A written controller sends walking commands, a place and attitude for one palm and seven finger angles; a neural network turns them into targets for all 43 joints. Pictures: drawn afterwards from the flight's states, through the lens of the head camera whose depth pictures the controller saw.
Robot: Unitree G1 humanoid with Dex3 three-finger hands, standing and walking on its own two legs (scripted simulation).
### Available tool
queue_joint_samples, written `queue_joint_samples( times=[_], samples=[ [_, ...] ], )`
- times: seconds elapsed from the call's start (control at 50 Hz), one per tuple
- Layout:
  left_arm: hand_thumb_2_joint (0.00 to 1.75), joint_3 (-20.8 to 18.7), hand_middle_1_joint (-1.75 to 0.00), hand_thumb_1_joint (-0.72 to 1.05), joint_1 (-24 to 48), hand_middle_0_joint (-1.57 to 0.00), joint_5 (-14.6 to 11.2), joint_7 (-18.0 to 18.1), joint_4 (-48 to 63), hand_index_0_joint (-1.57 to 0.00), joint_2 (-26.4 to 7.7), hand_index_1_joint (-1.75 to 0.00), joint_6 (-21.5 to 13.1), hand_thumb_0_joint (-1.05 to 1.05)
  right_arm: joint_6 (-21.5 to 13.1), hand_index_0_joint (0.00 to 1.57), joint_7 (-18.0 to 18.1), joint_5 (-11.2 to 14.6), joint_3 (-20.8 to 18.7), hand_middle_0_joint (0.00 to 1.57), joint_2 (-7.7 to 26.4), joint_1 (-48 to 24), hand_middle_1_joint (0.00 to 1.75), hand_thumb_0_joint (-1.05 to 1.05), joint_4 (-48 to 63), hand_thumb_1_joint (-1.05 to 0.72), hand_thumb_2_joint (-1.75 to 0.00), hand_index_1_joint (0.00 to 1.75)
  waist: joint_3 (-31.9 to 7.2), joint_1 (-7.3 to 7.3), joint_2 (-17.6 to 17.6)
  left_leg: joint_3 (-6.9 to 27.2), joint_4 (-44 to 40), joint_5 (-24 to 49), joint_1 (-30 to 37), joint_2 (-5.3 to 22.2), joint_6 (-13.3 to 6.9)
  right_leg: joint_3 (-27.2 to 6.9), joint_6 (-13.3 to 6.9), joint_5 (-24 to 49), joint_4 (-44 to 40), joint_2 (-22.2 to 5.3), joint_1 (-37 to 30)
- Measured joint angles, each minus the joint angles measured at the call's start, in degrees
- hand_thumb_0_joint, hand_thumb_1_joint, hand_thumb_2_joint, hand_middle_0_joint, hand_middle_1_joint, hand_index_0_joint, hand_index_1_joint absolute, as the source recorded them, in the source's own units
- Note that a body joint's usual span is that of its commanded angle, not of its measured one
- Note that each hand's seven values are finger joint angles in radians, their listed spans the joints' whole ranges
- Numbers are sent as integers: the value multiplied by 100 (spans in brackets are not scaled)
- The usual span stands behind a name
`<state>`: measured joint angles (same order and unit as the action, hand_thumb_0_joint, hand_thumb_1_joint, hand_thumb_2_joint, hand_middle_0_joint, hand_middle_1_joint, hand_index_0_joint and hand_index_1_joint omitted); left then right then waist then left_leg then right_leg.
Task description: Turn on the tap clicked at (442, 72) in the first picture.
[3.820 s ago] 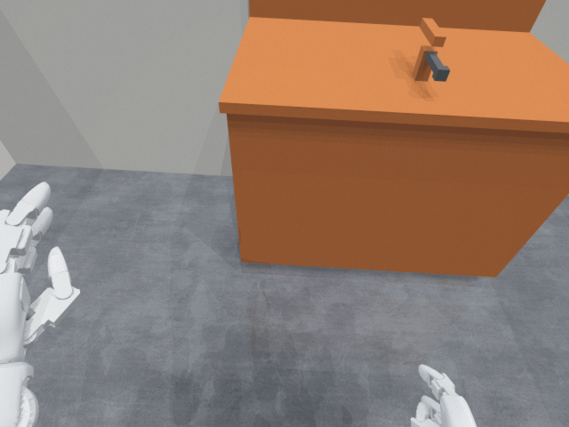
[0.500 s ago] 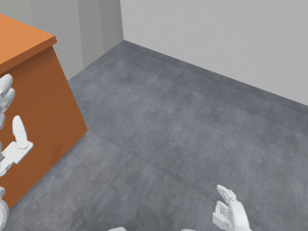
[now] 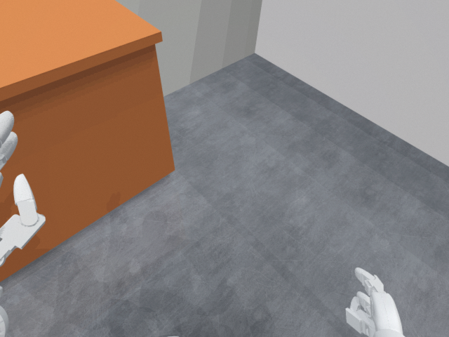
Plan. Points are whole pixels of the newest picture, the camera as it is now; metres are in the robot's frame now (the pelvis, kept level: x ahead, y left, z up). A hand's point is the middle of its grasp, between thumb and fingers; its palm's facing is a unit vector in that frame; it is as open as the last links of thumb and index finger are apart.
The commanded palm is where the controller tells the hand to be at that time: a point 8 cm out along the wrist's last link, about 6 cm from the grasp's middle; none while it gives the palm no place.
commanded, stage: turn to face it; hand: left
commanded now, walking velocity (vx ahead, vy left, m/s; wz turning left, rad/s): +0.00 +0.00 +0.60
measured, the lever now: out of the picture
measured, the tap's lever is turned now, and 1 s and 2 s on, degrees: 0 0 0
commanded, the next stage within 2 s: take the last steps up to it in 0.52 s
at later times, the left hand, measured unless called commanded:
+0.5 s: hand out of the picture +0.07 +0.23 +0.18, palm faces +0.60 -0.69 -0.39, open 7.4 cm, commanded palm +0.01 +0.26 +0.19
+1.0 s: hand out of the picture -0.03 +0.27 +0.19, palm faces +0.70 -0.61 -0.38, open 7.5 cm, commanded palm -0.09 +0.29 +0.19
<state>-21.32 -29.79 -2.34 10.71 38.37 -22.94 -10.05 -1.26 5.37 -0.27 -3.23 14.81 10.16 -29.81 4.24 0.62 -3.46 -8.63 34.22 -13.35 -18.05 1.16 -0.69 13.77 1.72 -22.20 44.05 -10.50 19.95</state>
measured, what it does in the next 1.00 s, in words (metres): walks backwards, turning left: right foot, then left foot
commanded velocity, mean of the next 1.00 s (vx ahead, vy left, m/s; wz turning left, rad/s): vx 0.12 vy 0.01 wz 0.25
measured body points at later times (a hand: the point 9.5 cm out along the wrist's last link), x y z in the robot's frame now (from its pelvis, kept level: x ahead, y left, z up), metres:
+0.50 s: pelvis -0.07 -0.05 +0.02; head -0.06 -0.07 +0.47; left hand +0.03 +0.26 +0.20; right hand +0.14 -0.22 -0.09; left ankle -0.08 +0.07 -0.64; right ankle -0.04 -0.14 -0.72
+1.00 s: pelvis -0.14 -0.03 +0.02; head -0.14 -0.03 +0.47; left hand -0.08 +0.30 +0.21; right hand +0.08 -0.16 -0.08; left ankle -0.17 +0.06 -0.72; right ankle -0.08 -0.15 -0.69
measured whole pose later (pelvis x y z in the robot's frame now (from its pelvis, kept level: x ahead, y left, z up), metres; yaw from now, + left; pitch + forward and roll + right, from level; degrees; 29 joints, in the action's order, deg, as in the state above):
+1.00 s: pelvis -0.14 -0.03 +0.02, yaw +21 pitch -1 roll -3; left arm -18.8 -26.8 -0.7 8.7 27.4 -20.0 -11.6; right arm -4.9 2.6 -0.2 2.8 7.0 14.2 -36.9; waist -0.8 -1.3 2.0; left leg -2.3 28.8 -15.4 -12.8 2.9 -1.4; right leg 7.1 2.7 -24.1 41.7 -1.6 19.5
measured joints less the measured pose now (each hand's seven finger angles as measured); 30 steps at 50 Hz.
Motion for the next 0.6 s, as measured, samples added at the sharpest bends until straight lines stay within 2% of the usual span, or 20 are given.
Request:
queue_joint_samples(
  times=[0.04,0.06,0.1,0.2,0.32,0.34,0.36,0.38,0.42,0.46,0.5,0.54,0.6],
  samples=[
    [89,-80,-30,89,147,-21,25,-65,-177,-21,-118,-30,-98,2,-91,20,-58,13,-13,19,-156,-64,30,2,-68,-91,-90,30,47,14,-25,124,215,-242,-71,-20,-152,-540,161,-711,1075,253,369],
    [89,-102,-30,89,197,-21,55,-113,-275,-21,-155,-30,-102,2,-136,20,-121,29,18,19,-231,-66,30,1,-108,-91,-90,30,32,40,18,236,202,-304,-90,-2,-168,-696,212,-844,1453,404,525],
    [89,-115,-30,89,234,-21,76,-189,-366,-21,-176,-30,-65,2,-221,20,-250,64,111,19,-368,-29,30,1,-172,-91,-90,30,-4,68,125,463,58,-221,-105,43,-137,-839,284,-726,1690,614,703],
    [89,-54,-30,89,-27,-21,-44,-266,-243,-21,-18,-30,-25,2,-366,20,-391,95,353,20,-602,171,30,1,-224,-90,-90,30,-117,-20,428,872,-280,154,-169,92,-66,-932,362,-319,862,847,529],
    [89,24,-30,89,39,-21,-107,-272,-594,-20,126,-30,129,2,-398,21,-354,55,525,20,-689,205,30,1,-403,-90,-90,30,-165,-258,670,1174,-332,428,-361,-13,52,-989,321,-316,-590,1078,-365],
    [89,30,-30,89,108,-21,-101,-267,-677,-20,142,-30,166,2,-389,21,-354,53,541,20,-683,184,30,1,-418,-90,-90,30,-160,-306,666,1188,-288,453,-418,-55,85,-982,278,-168,-1004,1088,-585],
    [89,68,-30,89,202,-21,-76,-264,-771,-20,205,-30,197,2,-370,21,-358,54,544,20,-639,143,30,1,-435,-90,-90,30,-129,-350,740,1219,-187,443,-489,-42,106,-945,69,344,-1301,1133,-679],
    [89,136,-30,89,300,-21,-38,-258,-868,-20,280,-30,238,2,-326,21,-358,51,532,20,-586,94,30,1,-483,-90,-90,30,-89,-349,821,1249,60,77,-590,-32,111,-878,-126,606,-1323,1157,-684],
    [89,290,-30,89,440,-21,-46,-240,-1010,-20,381,-30,335,2,-245,21,-345,48,492,20,-502,74,30,1,-613,-90,-90,30,-104,-345,769,1162,1164,-694,-916,-159,190,-791,-320,623,-1253,1034,-660],
    [89,366,-30,89,420,-21,-36,-232,-1119,-21,457,-30,328,2,-179,21,-302,29,464,20,-414,89,30,2,-692,-90,-90,30,-161,-285,652,999,2307,-844,-1166,-228,289,-736,-350,624,-1345,892,-694],
    [89,399,-30,89,356,-21,-14,-233,-1201,-21,465,-30,273,2,-138,21,-220,33,418,20,-336,116,30,2,-707,-90,-90,30,-211,-180,535,841,2846,-878,-1198,-197,357,-657,-337,717,-1489,771,-730],
    [89,402,-30,89,317,-21,19,-225,-1222,-21,407,-30,212,2,-126,21,-132,20,356,20,-265,146,30,2,-673,-90,-90,30,-242,-102,404,688,2696,-938,-1015,-110,357,-579,-327,817,-1587,657,-713],
    [89,353,-30,89,240,-21,51,-180,-1104,-21,301,-30,117,2,-133,20,-51,-16,242,20,-123,200,30,2,-550,-90,-90,30,-290,-42,283,546,1895,-1097,-571,14,289,-468,-302,919,-1618,547,-579]
  ],
)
